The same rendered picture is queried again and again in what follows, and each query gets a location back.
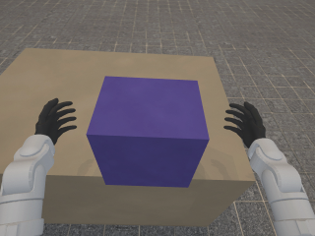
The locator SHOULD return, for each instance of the carton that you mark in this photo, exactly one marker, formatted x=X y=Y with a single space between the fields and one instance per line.
x=148 y=132

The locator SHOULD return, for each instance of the left robot hand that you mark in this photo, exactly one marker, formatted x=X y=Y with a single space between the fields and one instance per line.
x=47 y=120

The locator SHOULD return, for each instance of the left robot forearm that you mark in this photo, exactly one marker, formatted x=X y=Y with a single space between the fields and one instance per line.
x=23 y=187

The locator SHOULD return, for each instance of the right robot hand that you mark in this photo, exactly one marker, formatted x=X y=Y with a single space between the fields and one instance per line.
x=251 y=126

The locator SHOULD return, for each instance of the pedestal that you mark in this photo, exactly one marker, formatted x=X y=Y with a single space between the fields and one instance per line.
x=75 y=192

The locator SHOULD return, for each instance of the right robot forearm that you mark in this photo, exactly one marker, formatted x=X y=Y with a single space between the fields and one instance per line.
x=288 y=200

